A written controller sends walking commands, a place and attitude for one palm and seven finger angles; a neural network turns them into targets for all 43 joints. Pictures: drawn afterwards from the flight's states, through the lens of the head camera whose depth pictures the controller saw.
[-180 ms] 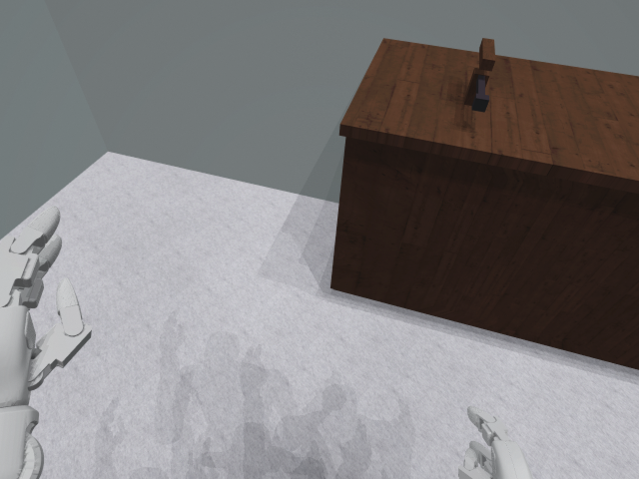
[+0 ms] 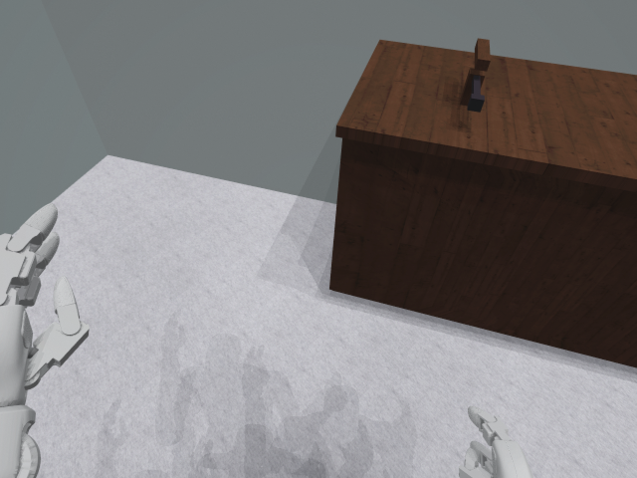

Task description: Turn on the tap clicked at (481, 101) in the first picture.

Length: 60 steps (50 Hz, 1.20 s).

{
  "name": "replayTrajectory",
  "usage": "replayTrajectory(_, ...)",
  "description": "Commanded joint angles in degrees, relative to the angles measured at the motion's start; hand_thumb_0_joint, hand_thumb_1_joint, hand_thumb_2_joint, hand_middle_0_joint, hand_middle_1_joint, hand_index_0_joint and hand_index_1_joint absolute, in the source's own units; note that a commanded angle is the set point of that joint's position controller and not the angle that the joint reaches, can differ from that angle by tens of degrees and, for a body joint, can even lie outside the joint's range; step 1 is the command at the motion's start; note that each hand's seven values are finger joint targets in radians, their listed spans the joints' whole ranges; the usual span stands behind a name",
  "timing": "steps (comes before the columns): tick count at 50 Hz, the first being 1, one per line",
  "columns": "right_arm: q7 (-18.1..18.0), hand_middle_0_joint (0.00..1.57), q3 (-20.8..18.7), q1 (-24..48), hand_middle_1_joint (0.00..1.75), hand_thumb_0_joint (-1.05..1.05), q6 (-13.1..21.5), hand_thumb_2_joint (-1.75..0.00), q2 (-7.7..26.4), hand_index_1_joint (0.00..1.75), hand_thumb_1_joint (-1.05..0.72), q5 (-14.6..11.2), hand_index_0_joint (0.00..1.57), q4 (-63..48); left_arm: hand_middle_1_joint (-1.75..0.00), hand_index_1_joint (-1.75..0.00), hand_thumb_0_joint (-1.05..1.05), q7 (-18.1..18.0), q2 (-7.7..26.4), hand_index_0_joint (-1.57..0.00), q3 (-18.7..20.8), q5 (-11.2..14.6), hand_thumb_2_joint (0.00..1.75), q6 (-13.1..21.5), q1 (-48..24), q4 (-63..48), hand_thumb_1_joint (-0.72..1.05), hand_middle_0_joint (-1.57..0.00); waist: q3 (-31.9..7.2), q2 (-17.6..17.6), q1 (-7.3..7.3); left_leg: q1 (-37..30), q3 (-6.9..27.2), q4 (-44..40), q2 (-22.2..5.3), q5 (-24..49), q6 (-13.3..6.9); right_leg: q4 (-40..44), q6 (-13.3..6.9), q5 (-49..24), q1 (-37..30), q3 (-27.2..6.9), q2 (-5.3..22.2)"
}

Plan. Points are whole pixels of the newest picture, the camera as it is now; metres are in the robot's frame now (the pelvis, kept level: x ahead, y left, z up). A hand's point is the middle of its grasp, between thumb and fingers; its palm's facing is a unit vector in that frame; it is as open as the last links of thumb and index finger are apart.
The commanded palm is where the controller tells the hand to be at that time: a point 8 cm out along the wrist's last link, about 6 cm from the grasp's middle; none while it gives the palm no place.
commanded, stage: stand and wait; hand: left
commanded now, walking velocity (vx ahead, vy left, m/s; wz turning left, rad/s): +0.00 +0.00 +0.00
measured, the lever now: (475, 102) +0.86 -0.29 +0.08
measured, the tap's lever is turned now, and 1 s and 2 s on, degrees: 0 0 0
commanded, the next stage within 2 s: look at it before walking up in 0.08 s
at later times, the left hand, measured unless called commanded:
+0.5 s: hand (89, 332) +0.21 +0.23 +0.15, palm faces +0.38 -0.84 -0.38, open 7.4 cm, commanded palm +0.17 +0.27 +0.18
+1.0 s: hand (175, 310) +0.24 +0.16 +0.16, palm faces +0.18 -0.86 -0.47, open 7.4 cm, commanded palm +0.20 +0.20 +0.18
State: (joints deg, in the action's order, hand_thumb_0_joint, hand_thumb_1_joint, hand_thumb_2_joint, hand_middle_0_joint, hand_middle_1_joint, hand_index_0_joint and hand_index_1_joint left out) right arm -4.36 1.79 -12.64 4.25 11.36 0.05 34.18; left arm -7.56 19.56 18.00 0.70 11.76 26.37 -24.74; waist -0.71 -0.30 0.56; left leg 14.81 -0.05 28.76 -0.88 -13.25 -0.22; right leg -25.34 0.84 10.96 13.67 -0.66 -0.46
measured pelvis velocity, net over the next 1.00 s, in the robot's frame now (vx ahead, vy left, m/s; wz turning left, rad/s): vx -0.03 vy -0.02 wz -0.29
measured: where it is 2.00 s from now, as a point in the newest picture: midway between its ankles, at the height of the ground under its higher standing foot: outside the picture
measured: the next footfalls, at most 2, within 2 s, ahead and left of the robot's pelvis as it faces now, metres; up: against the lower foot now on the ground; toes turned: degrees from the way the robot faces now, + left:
right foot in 1.14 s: -0.02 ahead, -0.15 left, +0.00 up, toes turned -26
left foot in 1.60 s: +0.05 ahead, +0.03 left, +0.00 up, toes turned -25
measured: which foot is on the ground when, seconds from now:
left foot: down 0.00-1.00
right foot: down 0.00-0.90, up 0.92-1.00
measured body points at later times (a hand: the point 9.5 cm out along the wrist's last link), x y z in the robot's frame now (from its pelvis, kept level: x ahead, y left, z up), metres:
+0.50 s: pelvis -0.01 +0.00 +0.00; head -0.01 +0.00 +0.45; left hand +0.18 +0.28 +0.18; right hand +0.16 -0.24 -0.08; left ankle +0.02 +0.11 -0.74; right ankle +0.03 -0.13 -0.74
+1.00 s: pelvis -0.03 -0.02 -0.02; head -0.01 -0.03 +0.43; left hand +0.22 +0.21 +0.18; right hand +0.07 -0.29 -0.11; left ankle +0.01 +0.11 -0.74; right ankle -0.02 -0.12 -0.70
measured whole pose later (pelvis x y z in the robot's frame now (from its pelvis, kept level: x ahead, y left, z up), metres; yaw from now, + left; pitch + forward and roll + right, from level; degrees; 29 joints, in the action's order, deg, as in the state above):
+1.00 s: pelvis -0.03 -0.02 -0.02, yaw -17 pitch +0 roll +2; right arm -2.3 -0.3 -12.0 -0.1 11.5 -0.6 31.5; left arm -7.6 22.4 22.9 1.7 10.6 28.8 -28.3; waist 1.6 1.3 1.6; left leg 16.9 -9.4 36.0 -4.8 -18.8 1.5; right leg -55.2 1.8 24.5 30.0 -4.1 -3.6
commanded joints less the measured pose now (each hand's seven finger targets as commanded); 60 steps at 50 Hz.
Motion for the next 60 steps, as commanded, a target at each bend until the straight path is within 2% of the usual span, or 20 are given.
replayTrajectory(1,-1.0,0.2,-3.2,6.0,0.3,0.0,2.8,-0.9,6.9,0.3,-0.9,0.1,0.2,-8.8,-0.3,-0.3,0.0,-1.0,8.9,-0.2,6.3,0.6,0.9,3.1,-3.8,-10.1,0.9,-0.2,-4.4,-1.2,-0.23,2.8,1.3,-6.5,-2.3,1.7,-0.3,4.1,-0.8,-4.5,-4.4,-2.9,2.2)
replayTrajectory(16,-1.0,0.2,-3.2,6.2,0.3,0.0,3.0,-0.9,6.9,0.3,-0.9,0.1,0.2,-8.8,-0.3,-0.3,0.0,-1.2,9.6,-0.2,6.5,0.5,0.9,3.3,-4.3,-11.6,0.9,-0.2,-4.2,-2.7,-0.25,2.7,1.5,-7.1,-2.1,0.2,-0.4,4.8,-0.8,-1.7,-3.9,-3.0,1.9)
replayTrajectory(25,-0.4,0.2,-3.8,6.4,0.3,0.0,2.2,-0.9,7.3,0.3,-0.9,-0.4,0.2,-10.4,-0.3,-0.3,0.0,-1.2,7.6,-0.2,5.2,0.6,0.9,2.6,-7.4,-12.1,0.9,-0.2,-3.5,-5.1,0.51,3.7,1.6,-6.8,-8.3,-3.8,-0.9,-4.1,-0.8,-1.9,2.3,-5.5,0.1)
replayTrajectory(31,0.0,0.2,-4.2,7.0,0.3,0.0,1.8,-0.9,7.0,0.3,-0.9,-0.8,0.2,-11.8,-0.3,-0.3,0.0,-1.2,9.6,-0.2,7.8,1.0,0.9,2.0,-6.9,-14.2,0.9,-0.2,-3.9,-6.5,1.25,6.1,0.3,-3.9,-11.9,-8.9,-2.2,-12.0,-0.8,1.4,5.8,-6.2,0.0)
replayTrajectory(33,0.4,0.2,-4.0,6.3,0.3,0.0,1.3,-0.9,6.5,0.3,-0.9,-0.9,0.2,-12.2,-0.3,-0.3,0.0,-1.0,9.2,-0.2,7.4,1.2,0.9,2.1,-6.5,-15.5,0.9,-0.2,-4.2,-3.2,1.01,6.0,-1.6,1.1,-9.7,-9.3,-1.3,-10.0,-2.0,-0.7,7.6,-9.8,1.9)
replayTrajectory(36,1.1,0.2,-4.5,5.0,0.3,0.0,0.4,-0.9,6.1,0.3,-0.9,-0.2,0.2,-11.9,-0.3,-0.3,0.0,-1.4,11.1,-0.2,9.2,1.4,0.9,2.2,-6.0,-16.9,0.9,-0.2,-4.9,7.0,0.2,2.2,-5.0,12.5,-2.5,-14.7,1.7,2.0,-6.0,2.6,15.0,-25.2,8.3)
replayTrajectory(38,1.8,0.2,-4.0,5.6,0.3,0.0,-0.3,-0.9,5.0,0.3,-0.9,0.0,0.2,-11.6,-0.3,-0.3,0.0,-1.7,11.2,-0.2,9.5,1.4,0.9,2.1,-4.2,-16.6,0.9,-0.2,-5.4,9.4,0.44,3.8,-3.3,15.9,-1.3,-14.4,2.5,5.7,-8.7,2.3,11.9,-31.4,11.5)
replayTrajectory(40,2.2,0.2,-3.8,6.1,0.3,0.0,-1.0,-0.9,5.2,0.3,-0.9,-0.1,0.2,-11.8,-0.3,-0.3,0.0,-2.0,11.5,-0.2,10.3,1.3,0.9,2.1,-3.1,-17.2,0.9,-0.2,-7.4,9.7,0.5,4.0,-1.7,12.0,-1.6,-12.7,2.4,3.1,-9.1,-4.5,7.2,-30.0,10.9)
replayTrajectory(43,1.8,0.2,-4.1,5.9,0.3,0.0,-2.0,-0.9,6.3,0.3,-0.9,-0.4,0.2,-11.7,-0.3,-0.3,0.0,-1.9,11.3,-0.2,11.1,1.6,0.9,2.5,-1.6,-17.1,0.9,-0.2,-11.3,5.2,-0.14,-6.2,-0.1,-0.2,-5.5,-0.4,0.6,-7.3,-4.8,-10.0,8.4,-20.4,4.5)
replayTrajectory(44,1.4,0.2,-4.4,6.5,0.3,0.0,-2.2,-0.9,6.9,0.3,-0.9,-0.6,0.2,-11.9,-0.3,-0.3,0.0,-1.6,11.1,-0.2,11.0,1.7,0.9,2.8,-1.7,-17.5,0.9,-0.2,-11.2,-0.1,0.01,-10.4,3.6,-2.1,-10.1,5.8,-1.5,-12.6,-2.4,-7.7,13.4,-15.7,0.5)
replayTrajectory(46,1.1,0.2,-4.7,7.2,0.3,0.0,-1.7,-0.9,6.3,0.3,-0.9,-0.8,0.2,-12.6,-0.3,-0.3,0.0,-1.0,11.6,-0.2,11.7,1.7,0.9,2.9,-0.1,-17.2,0.9,-0.2,-11.1,-14.5,1.26,-9.8,10.9,-8.4,-22.8,10.7,-7.8,-32.8,1.4,17.4,19.8,-5.2,-2.6)
replayTrajectory(47,1.4,0.2,-4.3,6.5,0.3,0.0,-1.3,-0.9,5.9,0.3,-0.9,-0.3,0.2,-12.0,-0.3,-0.3,0.0,-0.9,10.2,-0.2,10.5,1.2,0.9,2.6,1.9,-15.0,0.9,-0.2,-7.7,-14.0,1.18,-5.2,10.9,-9.3,-25.0,8.1,-10.0,-38.8,2.0,18.2,19.5,-3.1,-1.0)
replayTrajectory(48,1.6,0.2,-4.1,6.0,0.3,0.0,-1.1,-0.9,5.9,0.3,-0.9,-0.4,0.2,-11.7,-0.3,-0.3,0.0,-0.7,9.0,-0.2,9.1,1.3,0.9,2.6,0.2,-15.4,0.9,-0.2,-5.2,-12.3,0.73,-3.6,8.5,-8.6,-25.1,10.8,-10.3,-39.1,2.1,17.5,20.0,-2.7,0.7)
replayTrajectory(51,2.1,0.2,-4.2,5.2,0.3,0.0,0.2,-0.9,7.2,0.3,-0.9,-1.2,0.2,-11.5,-0.3,-0.3,0.0,-0.2,7.7,-0.2,5.1,1.3,0.9,2.2,-7.1,-17.1,0.9,-0.2,-1.0,-10.5,0.26,-2.4,-5.8,-3.6,-21.4,17.2,-4.7,-25.7,2.4,14.5,14.3,2.6,1.9)
replayTrajectory(55,3.2,0.2,-4.3,3.3,0.3,0.0,1.6,-0.9,8.4,0.3,-0.9,-0.9,0.2,-11.5,-0.3,-0.3,0.0,-0.6,8.7,-0.2,4.8,0.3,0.9,1.4,-9.6,-13.7,0.9,-0.2,-1.1,-9.3,0.26,0.9,-8.8,5.5,-17.7,13.0,-0.6,-8.9,1.7,5.0,1.6,7.3,-0.4)
replayTrajectory(56,3.2,0.2,-4.5,3.4,0.3,0.0,1.6,-0.9,8.3,0.3,-0.9,-0.9,0.2,-11.8,-0.3,-0.3,0.0,-0.7,10.7,-0.2,6.4,-0.1,0.9,1.5,-9.5,-13.4,0.9,-0.2,-2.0,-4.2,0.62,2.2,-10.6,13.5,-14.7,9.8,0.6,-3.2,-0.2,-3.5,-0.6,3.3,2.0)
replayTrajectory(57,3.2,0.2,-4.1,4.2,0.3,0.0,1.5,-0.9,6.7,0.3,-0.9,-0.9,0.2,-12.5,-0.3,-0.3,0.0,-1.1,12.5,-0.2,7.7,-0.2,0.9,2.0,-9.3,-14.1,0.9,-0.2,-3.8,8.7,0.69,10.5,-11.6,25.8,-8.4,-3.3,2.7,-0.6,-5.2,-23.3,-6.1,-12.0,10.1)
replayTrajectory(58,2.8,0.2,-3.6,6.9,0.3,0.0,1.5,-0.9,6.2,0.3,-0.9,-0.2,0.2,-13.1,-0.3,-0.3,0.0,-1.8,15.1,-0.2,11.3,0.5,0.9,2.1,-7.6,-13.3,0.9,-0.2,-4.4,16.9,1.69,19.9,-7.5,35.6,-2.8,-23.7,4.1,2.3,-10.5,-34.9,-7.6,-26.2,18.0)
replayTrajectory(59,2.8,0.2,-4.6,6.8,0.3,0.0,0.9,-0.9,6.8,0.3,-0.9,-0.4,0.2,-12.5,-0.3,-0.3,0.0,-1.9,14.3,-0.2,10.4,1.3,0.9,1.6,-6.5,-14.8,0.9,-0.2,-5.9,15.3,1.36,19.9,-0.7,41.4,-3.9,-21.6,4.2,4.9,-11.0,-24.5,-6.1,-30.5,18.9)
replayTrajectory(60,3.0,0.2,-4.6,5.9,0.3,0.0,0.2,-0.9,6.6,0.3,-0.9,-0.3,0.2,-12.3,-0.3,-0.3,0.0,-1.8,14.9,-0.2,11.3,1.8,0.9,2.2,-3.1,-16.0,0.9,-0.2,-4.8,10.3,1.11,20.9,1.8,43.5,-5.3,-17.8,4.4,6.3,-11.8,-12.7,-4.8,-30.7,18.4)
